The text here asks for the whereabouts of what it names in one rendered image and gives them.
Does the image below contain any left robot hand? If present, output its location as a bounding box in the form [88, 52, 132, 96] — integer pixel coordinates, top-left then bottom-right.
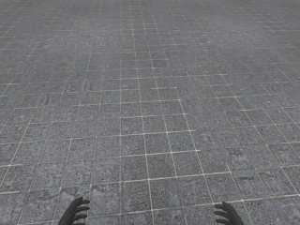
[58, 196, 90, 225]

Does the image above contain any right robot hand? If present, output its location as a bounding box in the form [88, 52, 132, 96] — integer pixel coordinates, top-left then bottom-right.
[214, 202, 245, 225]

